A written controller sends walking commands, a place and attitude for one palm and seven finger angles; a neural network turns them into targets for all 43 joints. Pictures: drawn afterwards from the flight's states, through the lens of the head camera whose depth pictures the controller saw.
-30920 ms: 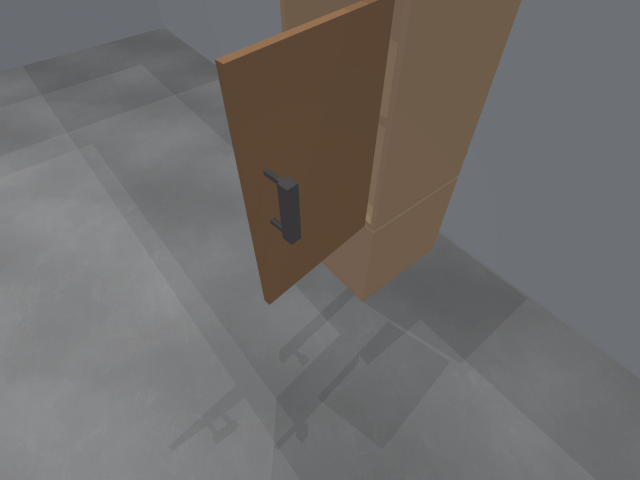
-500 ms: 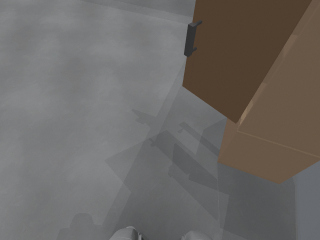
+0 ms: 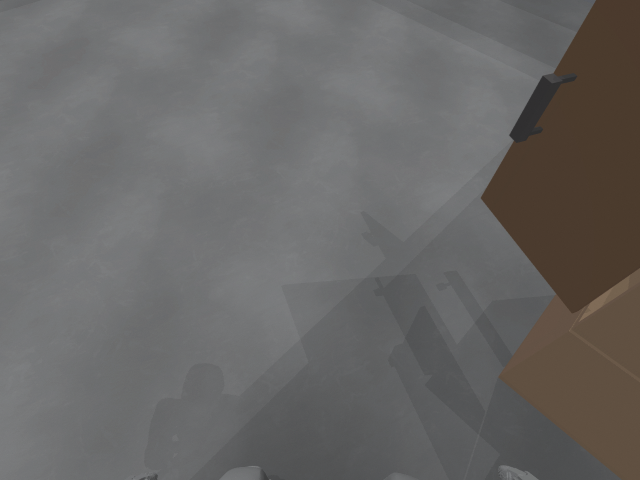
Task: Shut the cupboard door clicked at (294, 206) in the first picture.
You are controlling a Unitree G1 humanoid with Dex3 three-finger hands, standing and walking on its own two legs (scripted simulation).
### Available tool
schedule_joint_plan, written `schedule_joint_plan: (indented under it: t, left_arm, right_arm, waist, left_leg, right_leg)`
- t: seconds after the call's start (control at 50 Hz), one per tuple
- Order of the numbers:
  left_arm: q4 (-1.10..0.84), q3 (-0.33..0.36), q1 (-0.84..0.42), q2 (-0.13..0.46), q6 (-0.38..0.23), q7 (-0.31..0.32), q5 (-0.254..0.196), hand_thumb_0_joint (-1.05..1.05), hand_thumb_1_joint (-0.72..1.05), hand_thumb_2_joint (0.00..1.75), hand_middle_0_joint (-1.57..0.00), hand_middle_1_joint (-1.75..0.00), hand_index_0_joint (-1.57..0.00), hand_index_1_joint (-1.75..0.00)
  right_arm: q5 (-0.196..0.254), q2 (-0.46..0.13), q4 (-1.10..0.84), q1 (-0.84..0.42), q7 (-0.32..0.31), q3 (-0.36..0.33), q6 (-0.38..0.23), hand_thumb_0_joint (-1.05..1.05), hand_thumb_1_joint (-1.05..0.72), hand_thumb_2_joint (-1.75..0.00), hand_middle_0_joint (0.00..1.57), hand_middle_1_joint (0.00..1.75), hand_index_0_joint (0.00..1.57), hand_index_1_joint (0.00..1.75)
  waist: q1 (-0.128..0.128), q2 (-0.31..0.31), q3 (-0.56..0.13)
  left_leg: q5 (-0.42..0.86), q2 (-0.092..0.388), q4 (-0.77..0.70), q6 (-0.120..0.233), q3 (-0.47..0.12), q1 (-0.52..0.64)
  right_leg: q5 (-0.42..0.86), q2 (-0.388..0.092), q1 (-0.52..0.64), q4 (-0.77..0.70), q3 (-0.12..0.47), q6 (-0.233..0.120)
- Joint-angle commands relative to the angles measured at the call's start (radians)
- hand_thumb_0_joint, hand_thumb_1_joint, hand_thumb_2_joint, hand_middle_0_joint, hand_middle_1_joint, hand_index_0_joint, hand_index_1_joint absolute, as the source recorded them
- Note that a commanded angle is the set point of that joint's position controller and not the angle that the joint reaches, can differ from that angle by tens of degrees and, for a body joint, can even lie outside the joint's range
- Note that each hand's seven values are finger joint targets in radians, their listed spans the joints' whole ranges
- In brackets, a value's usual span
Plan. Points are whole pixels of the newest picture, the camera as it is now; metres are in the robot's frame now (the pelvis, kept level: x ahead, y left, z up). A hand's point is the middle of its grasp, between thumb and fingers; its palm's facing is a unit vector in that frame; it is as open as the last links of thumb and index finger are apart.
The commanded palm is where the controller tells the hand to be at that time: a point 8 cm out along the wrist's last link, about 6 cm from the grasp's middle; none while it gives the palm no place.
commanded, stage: walk to a spot facing it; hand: left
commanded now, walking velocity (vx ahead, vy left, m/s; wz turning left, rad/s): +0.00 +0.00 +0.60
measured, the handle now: (543, 108) +0.77 -0.41 +0.00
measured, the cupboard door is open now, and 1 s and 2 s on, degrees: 66 66 66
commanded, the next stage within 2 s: turn to face it in 1.50 s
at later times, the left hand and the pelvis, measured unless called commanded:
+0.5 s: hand out of the picture +0.00 +0.17 -0.14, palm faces +0.34 -0.91 -0.25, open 7.4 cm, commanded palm none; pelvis -0.01 -0.04 +0.02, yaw +20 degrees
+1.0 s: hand out of the picture +0.09 +0.24 -0.14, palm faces +0.56 -0.78 -0.27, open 7.4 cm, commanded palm none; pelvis +0.11 +0.00 +0.00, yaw +36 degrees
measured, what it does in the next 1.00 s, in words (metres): walks ahead, turning left: right foot, then left foot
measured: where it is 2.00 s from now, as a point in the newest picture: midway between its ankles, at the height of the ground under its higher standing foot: (222, 414)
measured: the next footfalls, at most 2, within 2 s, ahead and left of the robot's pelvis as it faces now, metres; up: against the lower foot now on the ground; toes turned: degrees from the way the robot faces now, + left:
right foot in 0.26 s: +0.07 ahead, -0.14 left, +0.00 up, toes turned +6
left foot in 0.60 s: -0.03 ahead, +0.11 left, +0.00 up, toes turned +30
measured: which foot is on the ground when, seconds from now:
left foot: down 0.00-0.26, up 0.28-0.58, down 0.60-0.92, up 0.94-1.00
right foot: up 0.00-0.24, down 0.26-0.60, up 0.62-0.92, down 0.94-1.00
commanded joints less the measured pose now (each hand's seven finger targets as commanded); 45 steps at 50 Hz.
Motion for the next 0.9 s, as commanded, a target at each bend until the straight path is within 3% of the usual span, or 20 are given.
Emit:
schedule_joint_plan:
  t: [0.0, 0.06, 0.14, 0.18, 0.2, 0.22, 0.24, 0.26, 0.28, 0.34, 0.46, 0.54, 0.56, 0.58, 0.6, 0.68, 0.74, 0.82, 0.86, 0.88]
  left_arm:
    - [-0.128, 0.033, -0.107, 0.100, -0.007, 0.014, 0.000, 0.00, 0.90, 0.90, -0.20, -0.30, -0.20, -0.30]
    - [-0.097, 0.033, -0.053, 0.099, -0.007, 0.000, -0.005, 0.00, 0.90, 0.90, -0.20, -0.30, -0.20, -0.30]
    - [-0.083, 0.032, -0.010, 0.079, -0.008, -0.003, -0.009, 0.00, 0.90, 0.90, -0.20, -0.30, -0.20, -0.30]
    - [-0.057, 0.039, 0.083, 0.088, -0.014, -0.003, -0.008, 0.00, 0.90, 0.90, -0.20, -0.30, -0.20, -0.30]
    - [-0.050, 0.048, 0.131, 0.110, -0.023, 0.001, -0.003, 0.00, 0.90, 0.90, -0.20, -0.30, -0.20, -0.30]
    - [-0.057, 0.066, 0.156, 0.197, -0.037, 0.010, 0.014, 0.00, 0.90, 0.90, -0.20, -0.30, -0.20, -0.30]
    - [-0.070, 0.065, 0.116, 0.245, -0.034, 0.014, 0.015, 0.00, 0.90, 0.90, -0.20, -0.30, -0.20, -0.30]
    - [-0.085, 0.066, 0.081, 0.214, -0.036, 0.020, 0.011, 0.00, 0.90, 0.90, -0.20, -0.30, -0.20, -0.30]
    - [-0.095, 0.061, 0.017, 0.183, -0.034, 0.023, 0.011, 0.00, 0.90, 0.90, -0.20, -0.30, -0.20, -0.30]
    - [-0.108, 0.046, -0.051, 0.134, -0.040, 0.020, 0.012, 0.00, 0.90, 0.90, -0.20, -0.30, -0.20, -0.30]
    - [-0.024, 0.073, 0.099, 0.193, -0.057, 0.002, 0.015, 0.00, 0.90, 0.90, -0.20, -0.30, -0.20, -0.30]
    - [-0.009, 0.078, 0.082, 0.193, -0.056, -0.014, 0.002, 0.00, 0.90, 0.90, -0.20, -0.30, -0.20, -0.30]
    - [-0.023, 0.073, 0.064, 0.155, -0.052, -0.021, -0.003, 0.00, 0.90, 0.90, -0.20, -0.30, -0.20, -0.30]
    - [-0.081, 0.053, 0.013, 0.081, -0.050, -0.037, -0.006, 0.00, 0.90, 0.90, -0.20, -0.30, -0.20, -0.30]
    - [-0.141, 0.035, -0.145, 0.088, -0.054, -0.037, 0.011, 0.00, 0.90, 0.90, -0.20, -0.30, -0.20, -0.30]
    - [-0.091, 0.045, -0.128, 0.085, -0.061, -0.047, 0.003, 0.00, 0.90, 0.90, -0.20, -0.30, -0.20, -0.30]
    - [-0.071, 0.035, -0.100, 0.069, -0.057, -0.054, -0.002, 0.00, 0.90, 0.90, -0.20, -0.30, -0.20, -0.30]
    - [-0.058, 0.035, -0.062, 0.065, -0.059, -0.061, -0.001, 0.00, 0.90, 0.90, -0.20, -0.30, -0.20, -0.30]
    - [-0.025, 0.047, 0.055, 0.092, -0.066, -0.058, 0.002, 0.00, 0.90, 0.90, -0.20, -0.30, -0.20, -0.30]
    - [0.008, 0.065, 0.173, 0.134, -0.075, -0.052, 0.005, 0.00, 0.90, 0.90, -0.20, -0.30, -0.20, -0.30]
  right_arm:
    - [-0.013, -0.229, -0.012, 0.181, -0.043, -0.046, -0.026, 0.00, -0.90, -0.90, 0.20, 0.30, 0.20, 0.30]
    - [-0.012, -0.188, -0.046, 0.067, -0.053, -0.030, -0.029, 0.00, -0.90, -0.90, 0.20, 0.30, 0.20, 0.30]
    - [-0.015, -0.183, -0.056, 0.025, -0.048, -0.033, -0.017, 0.00, -0.90, -0.90, 0.20, 0.30, 0.20, 0.30]
    - [-0.009, -0.176, -0.071, -0.027, -0.045, -0.035, -0.008, 0.00, -0.90, -0.90, 0.20, 0.30, 0.20, 0.30]
    - [-0.001, -0.148, -0.082, -0.042, -0.041, -0.033, -0.006, 0.00, -0.90, -0.90, 0.20, 0.30, 0.20, 0.30]
    - [0.009, -0.082, -0.097, -0.019, -0.032, -0.028, -0.005, 0.00, -0.90, -0.90, 0.20, 0.30, 0.20, 0.30]
    - [0.002, -0.071, -0.110, -0.030, -0.026, -0.031, -0.004, 0.00, -0.90, -0.90, 0.20, 0.30, 0.20, 0.30]
    - [-0.003, -0.095, -0.104, -0.012, -0.021, -0.039, 0.005, 0.00, -0.90, -0.90, 0.20, 0.30, 0.20, 0.30]
    - [-0.003, -0.081, -0.082, -0.014, -0.019, -0.039, 0.010, 0.00, -0.90, -0.90, 0.20, 0.30, 0.20, 0.30]
    - [-0.005, -0.051, -0.053, 0.023, 0.002, -0.025, 0.016, 0.00, -0.90, -0.90, 0.20, 0.30, 0.20, 0.30]
    - [0.001, -0.015, -0.072, -0.079, 0.018, -0.005, -0.014, 0.00, -0.90, -0.90, 0.20, 0.30, 0.20, 0.30]
    - [-0.002, -0.034, -0.037, 0.046, 0.008, -0.003, -0.041, 0.00, -0.90, -0.90, 0.20, 0.30, 0.20, 0.30]
    - [-0.004, -0.101, -0.020, 0.126, 0.003, -0.022, -0.046, 0.00, -0.90, -0.90, 0.20, 0.30, 0.20, 0.30]
    - [-0.021, -0.218, 0.002, 0.228, -0.009, -0.050, -0.049, 0.00, -0.90, -0.90, 0.20, 0.30, 0.20, 0.30]
    - [-0.021, -0.234, 0.043, 0.339, -0.020, -0.052, -0.051, 0.00, -0.90, -0.90, 0.20, 0.30, 0.20, 0.30]
    - [-0.014, -0.147, 0.016, 0.193, -0.043, -0.014, -0.082, 0.00, -0.90, -0.90, 0.20, 0.30, 0.20, 0.30]
    - [-0.010, -0.146, 0.026, 0.176, -0.045, -0.011, -0.092, 0.00, -0.90, -0.90, 0.20, 0.30, 0.20, 0.30]
    - [-0.011, -0.154, 0.039, 0.138, -0.037, -0.015, -0.087, 0.00, -0.90, -0.90, 0.20, 0.30, 0.20, 0.30]
    - [-0.007, -0.146, 0.037, 0.095, -0.033, -0.016, -0.083, 0.00, -0.90, -0.90, 0.20, 0.30, 0.20, 0.30]
    - [0.000, -0.124, 0.030, 0.071, -0.031, -0.013, -0.083, 0.00, -0.90, -0.90, 0.20, 0.30, 0.20, 0.30]
  waist:
    - [-0.085, 0.307, -0.204]
    - [-0.031, 0.239, -0.213]
    - [-0.011, 0.242, -0.178]
    - [0.036, 0.208, -0.167]
    - [0.064, 0.132, -0.158]
    - [0.076, -0.144, -0.155]
    - [0.072, -0.255, -0.112]
    - [0.045, -0.167, -0.124]
    - [0.017, -0.178, -0.098]
    - [-0.020, -0.164, -0.111]
    - [0.074, -0.136, -0.103]
    - [0.011, -0.049, -0.137]
    - [-0.036, 0.130, -0.159]
    - [-0.098, 0.431, -0.150]
    - [-0.163, 0.322, -0.115]
    - [-0.057, 0.234, -0.068]
    - [-0.030, 0.191, -0.085]
    - [0.000, 0.185, -0.054]
    - [0.063, 0.147, -0.067]
    - [0.121, 0.064, -0.090]
  left_leg:
    - [0.651, 0.321, -0.226, 0.214, -0.402, 0.272]
    - [0.567, 0.228, -0.200, 0.170, -0.299, 0.259]
    - [0.425, 0.190, -0.216, 0.149, -0.322, 0.123]
    - [0.258, 0.153, -0.187, 0.119, -0.324, -0.021]
    - [0.130, 0.093, -0.118, 0.080, -0.298, -0.118]
    - [-0.129, -0.045, 0.115, 0.003, -0.177, -0.289]
    - [-0.320, -0.093, 0.408, -0.025, -0.106, -0.296]
    - [-0.290, -0.046, 0.562, -0.014, -0.144, -0.258]
    - [-0.246, -0.017, 0.643, -0.018, -0.142, -0.267]
    - [-0.142, 0.015, 0.571, -0.042, -0.059, -0.207]
    - [-0.220, 0.024, 0.152, -0.024, 0.050, -0.148]
    - [-0.077, -0.007, -0.169, 0.000, 0.090, 0.147]
    - [-0.119, 0.090, -0.289, 0.049, -0.089, 0.320]
    - [-0.117, 0.346, -0.355, 0.167, -0.471, 0.476]
    - [-0.042, 0.409, -0.384, 0.252, -0.564, 0.462]
    - [0.094, 0.267, -0.371, 0.190, -0.341, 0.321]
    - [0.204, 0.221, -0.356, 0.186, -0.247, 0.295]
    - [0.053, 0.190, -0.352, 0.167, -0.223, 0.131]
    - [-0.049, 0.152, -0.262, 0.138, -0.210, -0.012]
    - [-0.110, 0.089, -0.110, 0.106, -0.157, -0.158]
  right_leg:
    - [-0.129, 0.057, -0.267, 0.370, 0.161, 0.011]
    - [-0.034, 0.083, -0.218, 0.278, 0.157, 0.019]
    - [0.000, 0.140, -0.048, 0.032, 0.125, 0.005]
    - [0.133, 0.166, 0.126, -0.147, 0.102, 0.001]
    - [0.198, 0.131, 0.237, -0.303, 0.131, -0.007]
    - [0.104, -0.108, 0.318, -0.493, 0.422, -0.080]
    - [0.121, -0.306, 0.177, -0.555, 0.582, -0.190]
    - [0.090, -0.306, 0.091, -0.539, 0.550, -0.233]
    - [0.114, -0.252, 0.064, -0.512, 0.500, -0.231]
    - [0.199, -0.150, 0.081, -0.471, 0.220, -0.173]
    - [0.118, -0.217, 0.252, -0.488, 0.181, -0.178]
    - [0.051, -0.189, 0.116, -0.329, 0.063, -0.105]
    - [-0.028, -0.119, -0.061, -0.136, -0.013, -0.043]
    - [-0.161, 0.029, -0.367, 0.159, -0.081, 0.020]
    - [-0.174, 0.038, -0.484, 0.281, 0.043, 0.001]
    - [0.070, 0.026, -0.411, 0.308, 0.145, 0.004]
    - [0.120, 0.050, -0.305, 0.129, 0.119, 0.015]
    - [0.213, 0.111, -0.076, -0.084, 0.057, 0.013]
    - [0.265, 0.143, 0.162, -0.176, 0.046, 0.004]
    - [0.194, 0.100, 0.361, -0.237, 0.102, -0.011]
